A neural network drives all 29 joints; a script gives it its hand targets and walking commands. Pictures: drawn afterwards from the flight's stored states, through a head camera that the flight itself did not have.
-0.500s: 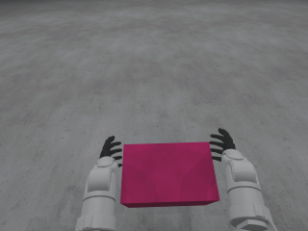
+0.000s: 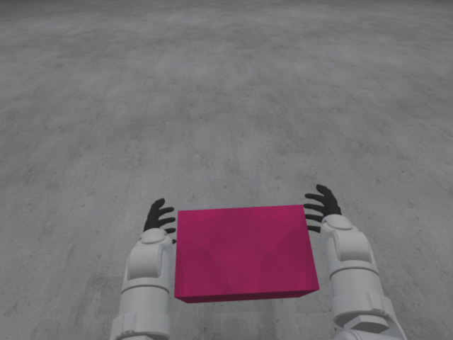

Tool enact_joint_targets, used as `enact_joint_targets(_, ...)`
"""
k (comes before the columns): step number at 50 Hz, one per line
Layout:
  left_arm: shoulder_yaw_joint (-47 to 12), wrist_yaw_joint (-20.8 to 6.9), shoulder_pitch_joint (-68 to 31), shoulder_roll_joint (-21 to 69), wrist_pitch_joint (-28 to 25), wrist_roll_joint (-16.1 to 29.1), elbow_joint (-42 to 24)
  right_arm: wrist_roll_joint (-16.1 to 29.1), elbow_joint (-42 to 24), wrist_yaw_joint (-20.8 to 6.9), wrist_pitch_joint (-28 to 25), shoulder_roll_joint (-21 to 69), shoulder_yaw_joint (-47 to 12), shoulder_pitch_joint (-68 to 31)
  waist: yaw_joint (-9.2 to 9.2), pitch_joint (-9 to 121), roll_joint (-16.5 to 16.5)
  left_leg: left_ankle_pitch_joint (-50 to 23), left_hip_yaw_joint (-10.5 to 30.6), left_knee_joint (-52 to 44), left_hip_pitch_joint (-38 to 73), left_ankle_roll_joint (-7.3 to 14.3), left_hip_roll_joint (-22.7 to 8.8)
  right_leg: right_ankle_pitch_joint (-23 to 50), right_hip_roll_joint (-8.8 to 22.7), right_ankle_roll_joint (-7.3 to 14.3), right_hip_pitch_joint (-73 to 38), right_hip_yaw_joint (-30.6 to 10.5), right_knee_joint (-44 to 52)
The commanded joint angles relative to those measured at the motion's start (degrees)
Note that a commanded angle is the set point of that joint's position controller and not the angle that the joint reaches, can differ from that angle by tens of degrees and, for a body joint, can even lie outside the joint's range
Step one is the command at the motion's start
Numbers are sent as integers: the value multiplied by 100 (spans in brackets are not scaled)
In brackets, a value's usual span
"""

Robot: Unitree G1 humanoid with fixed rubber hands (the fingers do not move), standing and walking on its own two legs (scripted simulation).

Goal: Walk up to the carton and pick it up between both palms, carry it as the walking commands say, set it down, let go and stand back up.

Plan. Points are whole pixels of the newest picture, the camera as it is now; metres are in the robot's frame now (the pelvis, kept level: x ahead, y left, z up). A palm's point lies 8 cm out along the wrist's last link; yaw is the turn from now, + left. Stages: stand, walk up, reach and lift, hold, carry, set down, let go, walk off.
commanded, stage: set down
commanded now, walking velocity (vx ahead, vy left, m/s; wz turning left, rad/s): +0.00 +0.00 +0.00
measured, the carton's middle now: (242, 256) +0.30 +0.01 -0.05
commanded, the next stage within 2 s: none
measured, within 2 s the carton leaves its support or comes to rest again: neither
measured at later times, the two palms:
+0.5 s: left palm (163, 246) +0.28 +0.17 +0.02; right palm (335, 241) +0.30 -0.16 +0.03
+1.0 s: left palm (175, 260) +0.32 +0.17 -0.10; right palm (320, 260) +0.33 -0.17 -0.10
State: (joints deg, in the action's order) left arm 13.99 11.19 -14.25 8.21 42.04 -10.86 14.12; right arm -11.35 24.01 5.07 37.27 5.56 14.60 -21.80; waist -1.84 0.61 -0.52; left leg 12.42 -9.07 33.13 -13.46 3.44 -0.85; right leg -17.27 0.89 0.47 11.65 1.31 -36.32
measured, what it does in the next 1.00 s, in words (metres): stands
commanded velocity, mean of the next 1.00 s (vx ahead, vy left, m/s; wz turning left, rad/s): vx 0.00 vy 0.00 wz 0.00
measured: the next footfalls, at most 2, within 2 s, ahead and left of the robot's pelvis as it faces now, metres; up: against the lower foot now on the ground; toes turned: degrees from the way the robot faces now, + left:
none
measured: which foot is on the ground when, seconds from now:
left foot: down 0.00-1.00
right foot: down 0.00-1.00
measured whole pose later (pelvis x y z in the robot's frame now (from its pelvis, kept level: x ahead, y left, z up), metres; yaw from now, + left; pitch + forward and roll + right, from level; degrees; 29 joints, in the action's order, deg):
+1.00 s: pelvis +0.02 +0.00 -0.02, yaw +0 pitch +20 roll +0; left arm 19.3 5.6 -15.4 8.5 9.8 -12.3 27.3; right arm -11.4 31.8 -0.8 9.2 5.3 18.8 -19.8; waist 0.8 0.5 0.7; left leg 12.3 -5.2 38.8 -45.9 3.3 0.0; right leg -17.3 0.1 0.6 43.4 0.8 -41.3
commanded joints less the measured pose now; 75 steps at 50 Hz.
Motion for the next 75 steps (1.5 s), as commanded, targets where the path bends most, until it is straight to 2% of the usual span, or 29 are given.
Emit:
enact_joint_targets(1, -3924, -2873, -3856, 5486, -281, 1460, -727, 1340, -1158, -2352, -25, 5898, -3394, -2581, 506, 2459, -124, -1509, 1405, -689, 1859, -183, 311, 1205, -370, 314, 70, -896, 1406)
enact_joint_targets(7, -2956, -2782, -4167, 5280, -482, 861, 71, 1212, -177, -2559, -157, 5600, -3030, -3001, -39, 1690, -106, 41, 1384, -795, 1424, -126, 234, -89, -329, 324, 580, -983, 1218)
enact_joint_targets(11, -2625, -2793, -4673, 5320, -738, 726, 475, 1081, 344, -2701, -459, 5477, -2612, -3508, -130, 1250, 119, 902, 1370, -768, 1195, -128, 249, -795, -266, 396, 880, -1030, 1083)
enact_joint_targets(12, -2658, -2810, -4954, 5344, -808, 740, 545, 916, 651, -2688, -494, 5483, -2360, -3295, 164, 1184, -74, 887, 1412, -773, 1321, -78, 205, -804, -272, 396, 1086, -1031, 1080)
enact_joint_targets(18, -2535, -2809, -5132, 5542, -1260, 731, 1030, 730, 865, -2687, -1042, 5136, -1930, -3811, 207, 1190, 230, 1598, 1718, -831, 647, -135, 73, -601, -426, 367, 877, -886, 712)
enact_joint_targets(20, -2536, -2793, -5370, 5530, -1371, 713, 1076, 589, 1140, -2655, -1173, 5039, -1712, -3706, 439, 1133, 466, 1859, 1786, -802, 330, -143, 16, -554, -439, 401, 891, -865, 548)
enact_joint_targets(23, -2333, -2753, -5272, 5452, -1574, 673, 1369, 497, 1085, -2620, -1312, 4802, -1667, -3837, 454, 1105, 139, 1971, 1945, -849, 53, -76, -45, -446, -531, 318, 742, -780, 416)
enact_joint_targets(26, -1795, -2720, -4849, 5012, -1635, 387, 1702, 459, 1209, -2525, -1343, 4911, -1676, -3776, 205, 933, -106, 1473, 1564, -417, 75, -60, 171, -938, -325, 346, 1219, -922, 668)
enact_joint_targets(27, -1884, -2708, -4953, 5004, -1677, 442, 1607, 373, 1352, -2520, -1357, 4885, -1607, -3539, 405, 836, -299, 1265, 1563, -317, 209, -44, 166, -957, -381, 339, 1598, -862, 662)
enact_joint_targets(28, -1754, -2672, -4816, 4928, -1751, 414, 1676, 333, 1351, -2496, -1386, 4774, -1531, -3528, 311, 830, -226, 1184, 1563, -209, 125, -40, 189, -907, -338, 334, 1705, -885, 584)
enact_joint_targets(32, -1920, -2544, -4295, 4680, -2041, 394, 1386, 315, 1171, -2366, -1592, 4756, -1629, -2997, 318, 1147, -188, 88, 1578, 12, 79, 3, 189, -64, -401, 297, 1902, -820, 369)
enact_joint_targets(33, -1802, -2492, -3826, 4476, -2120, 230, 1431, 320, 1208, -2365, -1656, 4725, -1708, -2819, 99, 1150, -94, -151, 1514, 120, 52, 5, 254, 26, -363, 292, 2053, -850, 380)
enact_joint_targets(34, -1901, -2467, -3789, 4524, -2191, 257, 1427, 316, 1246, -2368, -1720, 4666, -1704, -2656, 206, 1341, -84, -527, 1509, 217, 105, 7, 275, 249, -417, 291, 2197, -838, 281)
enact_joint_targets(35, -1885, -2432, -3637, 4381, -2321, 265, 1368, 410, 1075, -2332, -1821, 4655, -1814, -2805, 55, 1593, -161, -818, 1502, 310, 65, 33, 265, 417, -432, 270, 2191, -819, 160)
enact_joint_targets(36, -2053, -2370, -3549, 4401, -2447, 278, 1266, 367, 1097, -2324, -1927, 4604, -1792, -2528, 170, 1871, 11, -1241, 1502, 433, 117, 16, 268, 701, -469, 284, 2325, -839, 53)
enact_joint_targets(37, -1934, -2318, -3365, 4342, -2570, 195, 1267, 387, 1086, -2309, -2041, 4462, -1900, -2505, -30, 2038, 78, -1621, 1442, 586, -79, -11, 321, 956, -471, 286, 2419, -856, -67)
enact_joint_targets(41, -2704, -2154, -3299, 4501, -3141, 484, 837, 486, 853, -2159, -2578, 4340, -2289, -2218, 230, 3527, 52, -3672, 1639, 1078, 253, -36, 352, 2215, -666, 236, 2693, -833, -452)
enact_joint_targets(46, -3480, -1996, -3076, 4422, -3592, 842, 435, 675, 69, -1913, -3141, 3946, -2869, -1947, 507, 5030, 145, -4851, 1847, 1554, 453, -113, 412, 2879, -766, 168, 2876, -822, -864)
enact_joint_targets(47, -3363, -1940, -2829, 4230, -3731, 854, 406, 768, 56, -1859, -3258, 3862, -2950, -1930, 378, 5233, 176, -5081, 1821, 1679, 389, -123, 416, 3092, -772, 162, 2943, -842, -992)
enact_joint_targets(49, -3624, -1807, -2947, 3849, -3952, 970, 132, 787, -71, -1723, -3497, 3467, -2923, -1744, 584, 5689, 82, -5125, 1870, 1837, 414, -225, 418, 3036, -812, 107, 3337, -701, -1126)
enact_joint_targets(50, -3460, -1741, -2663, 3607, -4013, 839, 313, 796, 132, -1631, -3552, 3311, -2857, -1548, 562, 5508, 259, -5024, 1861, 1935, 286, -204, 441, 2996, -749, 93, 3615, -742, -1210)
enact_joint_targets(58, -2960, -1118, -3146, 1802, -4618, 927, 575, 1180, 91, -1045, -4128, 1848, -2955, -2192, 87, 5290, -278, -2168, 1373, 2361, -1720, -167, 642, 2005, -681, -36, 3774, -537, -1820)
enact_joint_targets(65, -2630, -547, -3718, 349, -4489, 1253, 613, 1602, 167, -419, -4067, 427, -2565, -2613, 323, 4651, -144, 198, 1270, 2365, -2334, -212, 537, -249, -585, 91, 4101, -441, -1896)
enact_joint_targets(66, -2387, -495, -3638, 128, -4399, 1186, 863, 1692, 137, -375, -4062, 43, -2493, -3008, 133, 4396, 93, 559, 1275, 2353, -2495, -244, 525, -669, -545, 108, 4419, -445, -1966)
enact_joint_targets(67, -2352, -480, -3533, 119, -4324, 1219, 1106, 1735, 147, -328, -4026, -4, -2374, -3097, 298, 4334, 91, 776, 1282, 2369, -2478, -217, 498, -854, -547, 121, 4433, -396, -1900)
enact_joint_targets(68, -2231, -477, -3541, 5, -4311, 1249, 1218, 1826, 388, -310, -4002, 27, -2348, -3110, 226, 4216, 96, 982, 1236, 2421, -2684, -244, 514, -1078, -497, 157, 4466, -442, -1934)
enact_joint_targets(69, -2274, -492, -3748, 159, -4254, 1324, 1538, 1711, 781, -303, -3958, 53, -2164, -3040, 453, 3906, 48, 1320, 1363, 2388, -2876, -231, 480, -1224, -521, 153, 4804, -331, -2064)
enact_joint_targets(73, -2410, -465, -4351, 242, -4289, 1551, 1476, 1915, 900, -329, -3950, 123, -2184, -3520, 420, 4138, 137, 1468, 1364, 2646, -3130, -263, 506, -1481, -489, 192, 5163, -409, -2281)
enact_joint_targets(75, -2477, -448, -4530, 368, -4320, 1741, 1433, 1833, 787, -292, -3978, 77, -2088, -3628, 652, 4318, 66, 1417, 1358, 2807, -3369, -275, 542, -1365, -517, 187, 5145, -367, -2412)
